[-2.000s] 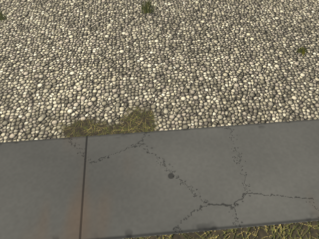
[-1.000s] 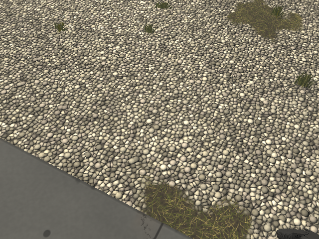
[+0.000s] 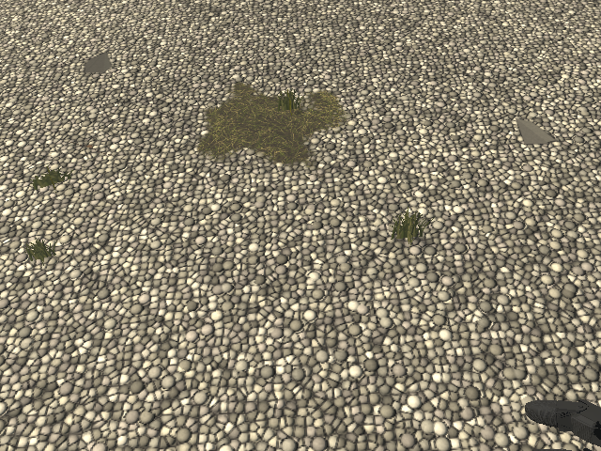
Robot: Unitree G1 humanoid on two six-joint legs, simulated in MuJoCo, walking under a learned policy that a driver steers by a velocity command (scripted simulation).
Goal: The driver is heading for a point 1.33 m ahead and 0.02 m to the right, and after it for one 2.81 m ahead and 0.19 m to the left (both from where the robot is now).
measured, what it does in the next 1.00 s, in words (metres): goes down: left foot 0.18 m lower, then right foot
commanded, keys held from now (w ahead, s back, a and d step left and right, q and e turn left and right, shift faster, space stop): w+e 0.18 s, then w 0.82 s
